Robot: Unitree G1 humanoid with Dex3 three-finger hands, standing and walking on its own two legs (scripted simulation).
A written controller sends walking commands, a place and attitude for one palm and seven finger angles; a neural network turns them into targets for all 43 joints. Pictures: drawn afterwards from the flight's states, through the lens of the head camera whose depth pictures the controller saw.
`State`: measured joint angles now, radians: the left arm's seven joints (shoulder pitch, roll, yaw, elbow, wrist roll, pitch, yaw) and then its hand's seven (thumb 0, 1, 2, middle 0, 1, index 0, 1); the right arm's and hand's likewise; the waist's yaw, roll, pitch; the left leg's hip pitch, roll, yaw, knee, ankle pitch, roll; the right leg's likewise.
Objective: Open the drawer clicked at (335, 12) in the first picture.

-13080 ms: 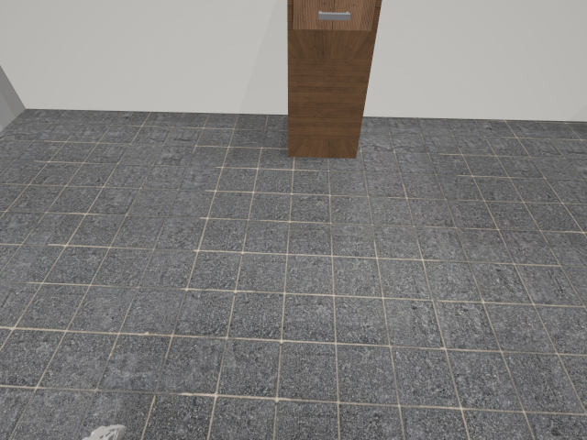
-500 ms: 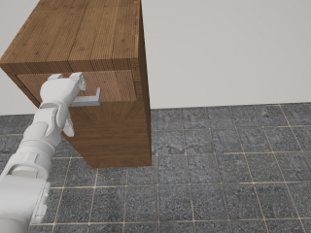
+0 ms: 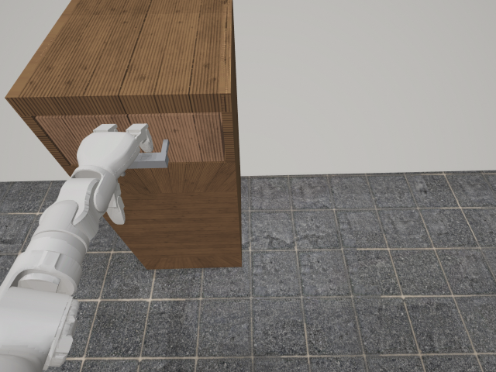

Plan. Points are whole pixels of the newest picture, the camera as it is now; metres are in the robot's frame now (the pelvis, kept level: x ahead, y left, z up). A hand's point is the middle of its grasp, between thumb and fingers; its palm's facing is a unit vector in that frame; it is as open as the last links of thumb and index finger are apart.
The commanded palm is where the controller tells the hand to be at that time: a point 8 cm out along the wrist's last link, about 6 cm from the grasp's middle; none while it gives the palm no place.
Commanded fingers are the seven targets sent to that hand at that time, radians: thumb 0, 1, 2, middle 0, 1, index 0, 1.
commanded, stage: move the hooked fingers above the handle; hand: left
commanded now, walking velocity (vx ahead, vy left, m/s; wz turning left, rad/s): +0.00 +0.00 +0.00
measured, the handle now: (135, 152) +0.52 +0.24 +0.01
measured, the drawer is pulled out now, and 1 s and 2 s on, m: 0.00 0.00 0.00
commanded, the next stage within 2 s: none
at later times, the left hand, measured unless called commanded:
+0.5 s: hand (138, 170) +0.44 +0.21 +0.05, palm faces -0.08 -0.05 -1.00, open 13.7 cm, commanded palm +0.43 +0.24 +0.12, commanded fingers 0.00 -0.50 0.30 -0.30 -1.20 -0.30 -1.20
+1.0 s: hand (139, 156) +0.46 +0.21 +0.06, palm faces +0.03 -0.08 -1.00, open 13.8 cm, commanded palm +0.44 +0.25 +0.12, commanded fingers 0.00 -0.50 0.30 -0.30 -1.20 -0.30 -1.20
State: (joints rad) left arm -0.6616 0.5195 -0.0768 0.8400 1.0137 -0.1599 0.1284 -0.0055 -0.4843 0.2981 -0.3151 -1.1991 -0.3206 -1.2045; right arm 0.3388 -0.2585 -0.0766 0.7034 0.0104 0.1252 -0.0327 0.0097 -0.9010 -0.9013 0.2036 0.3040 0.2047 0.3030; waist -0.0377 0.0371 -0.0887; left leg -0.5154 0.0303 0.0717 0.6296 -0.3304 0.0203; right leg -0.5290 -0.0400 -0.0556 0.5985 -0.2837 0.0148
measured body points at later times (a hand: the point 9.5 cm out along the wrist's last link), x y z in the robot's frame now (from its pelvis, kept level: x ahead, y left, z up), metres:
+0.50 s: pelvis +0.00 +0.00 +0.00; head +0.06 -0.01 +0.44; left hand +0.43 +0.21 +0.10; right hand +0.04 -0.28 -0.13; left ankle -0.02 +0.10 -0.72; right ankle +0.00 -0.13 -0.72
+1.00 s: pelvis +0.00 -0.01 -0.01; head +0.08 -0.01 +0.44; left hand +0.46 +0.21 +0.11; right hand +0.05 -0.29 -0.13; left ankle -0.02 +0.10 -0.72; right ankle +0.00 -0.13 -0.72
